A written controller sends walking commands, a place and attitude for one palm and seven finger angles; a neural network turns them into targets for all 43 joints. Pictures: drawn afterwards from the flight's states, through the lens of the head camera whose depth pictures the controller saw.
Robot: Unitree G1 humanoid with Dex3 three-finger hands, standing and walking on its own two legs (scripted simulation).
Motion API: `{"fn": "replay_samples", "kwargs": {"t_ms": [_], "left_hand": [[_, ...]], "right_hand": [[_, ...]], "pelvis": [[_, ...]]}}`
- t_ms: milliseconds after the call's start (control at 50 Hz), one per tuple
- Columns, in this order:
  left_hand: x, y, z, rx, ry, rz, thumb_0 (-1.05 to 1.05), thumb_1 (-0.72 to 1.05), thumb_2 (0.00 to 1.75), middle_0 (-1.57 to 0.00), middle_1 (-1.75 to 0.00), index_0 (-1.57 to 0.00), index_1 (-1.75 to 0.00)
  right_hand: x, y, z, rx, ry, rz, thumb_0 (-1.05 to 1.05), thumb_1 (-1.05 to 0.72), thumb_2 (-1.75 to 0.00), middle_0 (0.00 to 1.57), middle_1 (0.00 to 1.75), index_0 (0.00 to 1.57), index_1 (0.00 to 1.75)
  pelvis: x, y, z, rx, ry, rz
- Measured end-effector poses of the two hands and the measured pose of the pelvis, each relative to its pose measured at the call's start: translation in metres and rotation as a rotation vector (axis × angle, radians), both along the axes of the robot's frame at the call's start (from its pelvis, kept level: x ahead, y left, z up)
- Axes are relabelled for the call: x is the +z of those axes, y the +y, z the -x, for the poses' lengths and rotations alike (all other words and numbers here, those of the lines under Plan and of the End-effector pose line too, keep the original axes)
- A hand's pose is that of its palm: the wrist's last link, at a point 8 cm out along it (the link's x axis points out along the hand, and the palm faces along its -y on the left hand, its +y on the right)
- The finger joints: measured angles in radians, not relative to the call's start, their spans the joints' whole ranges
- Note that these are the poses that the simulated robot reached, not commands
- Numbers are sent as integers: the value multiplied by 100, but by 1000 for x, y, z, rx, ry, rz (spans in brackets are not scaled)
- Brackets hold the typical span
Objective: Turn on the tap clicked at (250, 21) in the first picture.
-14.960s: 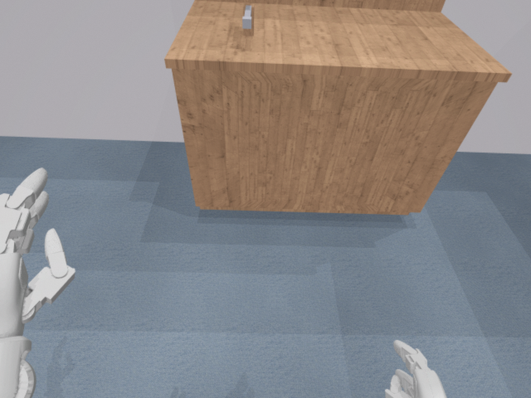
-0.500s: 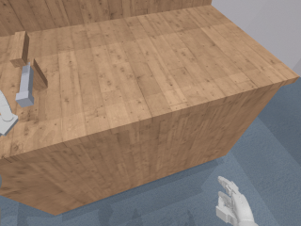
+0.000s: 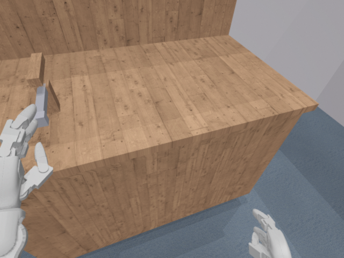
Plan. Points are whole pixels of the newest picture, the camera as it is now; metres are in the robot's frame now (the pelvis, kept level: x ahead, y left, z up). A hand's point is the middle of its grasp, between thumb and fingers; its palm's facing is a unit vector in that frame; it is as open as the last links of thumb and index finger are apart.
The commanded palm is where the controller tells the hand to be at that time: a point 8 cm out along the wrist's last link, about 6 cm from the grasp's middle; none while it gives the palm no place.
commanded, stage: come to a stop and stand still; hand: left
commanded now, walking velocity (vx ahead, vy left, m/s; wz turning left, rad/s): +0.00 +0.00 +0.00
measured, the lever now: (40, 119) +0.37 +0.36 +0.12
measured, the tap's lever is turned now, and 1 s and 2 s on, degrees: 0 0 0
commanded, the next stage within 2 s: look again from close up in 0.20 s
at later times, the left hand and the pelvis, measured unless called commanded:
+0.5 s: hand (49, 161) +0.24 +0.26 +0.15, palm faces +0.38 -0.85 -0.38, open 7.4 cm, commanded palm +0.18 +0.29 +0.17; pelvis +0.02 +0.01 +0.00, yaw +1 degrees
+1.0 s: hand (59, 178) +0.22 +0.23 +0.13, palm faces +0.31 -0.87 -0.39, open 7.4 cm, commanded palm +0.16 +0.28 +0.17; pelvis +0.01 +0.00 +0.00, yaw +1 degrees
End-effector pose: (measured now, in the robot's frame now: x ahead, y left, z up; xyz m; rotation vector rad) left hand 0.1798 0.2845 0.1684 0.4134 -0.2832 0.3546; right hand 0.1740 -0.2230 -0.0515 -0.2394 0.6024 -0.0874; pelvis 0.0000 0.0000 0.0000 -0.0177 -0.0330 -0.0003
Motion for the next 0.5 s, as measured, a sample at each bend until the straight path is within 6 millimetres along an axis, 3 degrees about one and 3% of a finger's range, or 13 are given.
{"fn": "replay_samples", "kwargs": {"t_ms": [100, 240, 340, 500], "left_hand": [[-14, 12, -4, 21, 79, 3, 2, 89, 90, -21, -30, -21, -30], [-1, 11, -8, 23, 27, -17, 2, 89, 90, -21, -30, -21, -30], [3, 13, -16, 24, 17, -27, 2, 89, 90, -21, -30, -21, -30], [-8, 16, -23, 23, 80, -6, 2, 89, 90, -20, -30, -21, -30]], "right_hand": [[-3, 12, 3, 8, 29, -15, 1, -90, -90, 20, 30, 20, 30], [-15, 22, 2, 51, 100, -12, 1, -90, -90, 20, 30, 20, 30], [-17, 22, -8, 50, 114, -12, 1, -90, -90, 20, 30, 20, 30], [-10, 18, -28, 28, 81, 0, 1, -90, -90, 20, 30, 20, 30]], "pelvis": [[1, 3, -1, 1, 6, -4], [0, 6, -10, 13, 10, -2], [1, 7, -17, 17, 19, 2], [1, 8, -24, 19, 26, 3]]}}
